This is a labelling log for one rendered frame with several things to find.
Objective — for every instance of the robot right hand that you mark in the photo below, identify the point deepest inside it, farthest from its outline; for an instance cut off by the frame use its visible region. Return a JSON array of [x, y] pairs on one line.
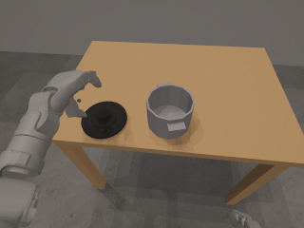
[[244, 219]]

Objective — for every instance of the robot left upper arm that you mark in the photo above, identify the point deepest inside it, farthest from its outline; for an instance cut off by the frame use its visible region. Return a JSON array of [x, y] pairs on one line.
[[18, 202]]

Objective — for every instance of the robot left forearm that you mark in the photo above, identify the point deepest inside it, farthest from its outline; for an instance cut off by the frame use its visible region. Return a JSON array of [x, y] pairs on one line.
[[24, 156]]

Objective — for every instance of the robot left hand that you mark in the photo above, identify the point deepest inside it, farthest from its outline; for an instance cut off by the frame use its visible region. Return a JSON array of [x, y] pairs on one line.
[[74, 81]]

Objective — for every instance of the pot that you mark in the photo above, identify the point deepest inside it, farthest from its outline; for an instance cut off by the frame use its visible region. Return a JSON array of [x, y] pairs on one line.
[[169, 110]]

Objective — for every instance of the table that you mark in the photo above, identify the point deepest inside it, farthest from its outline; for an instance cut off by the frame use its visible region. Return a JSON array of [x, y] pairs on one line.
[[241, 112]]

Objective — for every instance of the lid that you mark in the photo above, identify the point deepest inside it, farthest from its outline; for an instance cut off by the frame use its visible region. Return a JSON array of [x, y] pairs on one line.
[[109, 128]]

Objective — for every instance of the knob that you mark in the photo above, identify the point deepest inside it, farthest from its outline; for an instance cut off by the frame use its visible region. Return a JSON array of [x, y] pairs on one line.
[[102, 114]]

